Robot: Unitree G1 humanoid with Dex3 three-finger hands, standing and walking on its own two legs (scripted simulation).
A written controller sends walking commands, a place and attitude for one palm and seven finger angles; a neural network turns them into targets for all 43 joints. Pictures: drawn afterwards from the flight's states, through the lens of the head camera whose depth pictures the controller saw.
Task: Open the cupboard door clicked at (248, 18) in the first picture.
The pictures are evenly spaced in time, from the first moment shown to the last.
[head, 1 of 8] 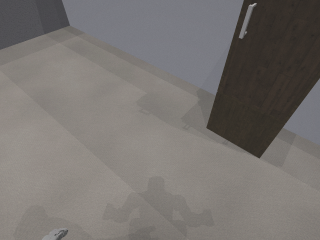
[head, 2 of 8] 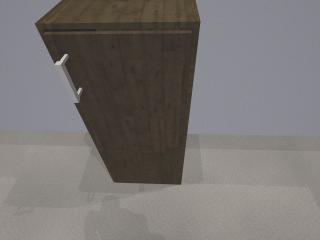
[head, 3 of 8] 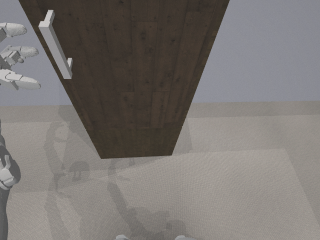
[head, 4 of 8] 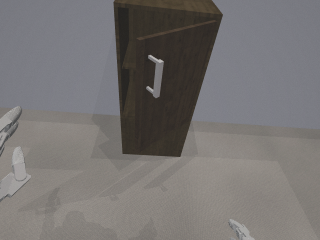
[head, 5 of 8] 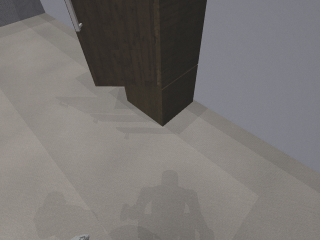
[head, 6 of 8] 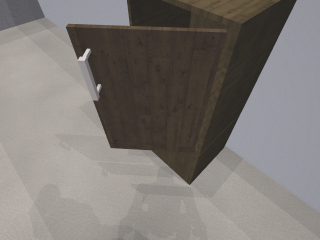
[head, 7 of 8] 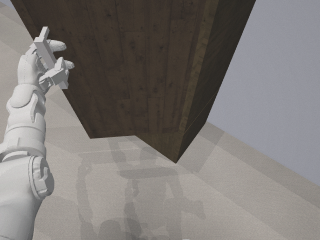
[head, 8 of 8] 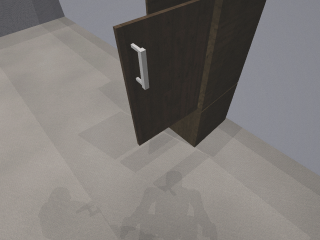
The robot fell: no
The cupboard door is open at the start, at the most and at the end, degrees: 0 85 84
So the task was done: yes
